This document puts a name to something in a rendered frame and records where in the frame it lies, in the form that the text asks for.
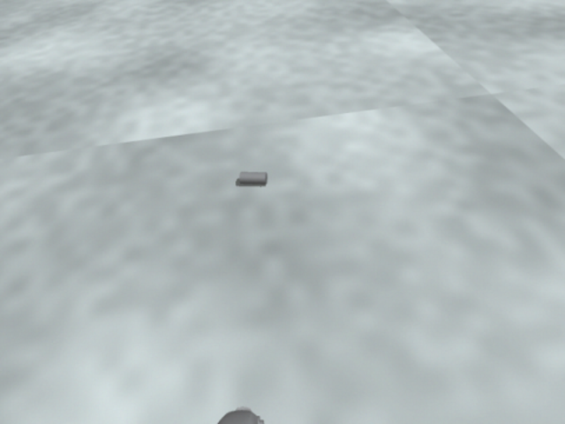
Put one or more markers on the can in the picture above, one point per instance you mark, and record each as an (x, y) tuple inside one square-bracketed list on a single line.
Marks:
[(259, 178)]

